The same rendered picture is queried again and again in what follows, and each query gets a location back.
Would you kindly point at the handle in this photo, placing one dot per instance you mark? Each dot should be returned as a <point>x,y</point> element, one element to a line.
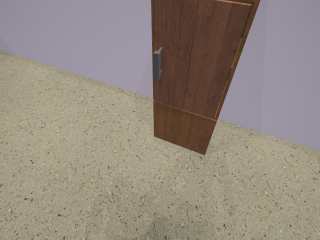
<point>157,64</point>

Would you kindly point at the cupboard door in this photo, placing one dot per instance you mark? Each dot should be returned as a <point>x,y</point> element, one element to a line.
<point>199,40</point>

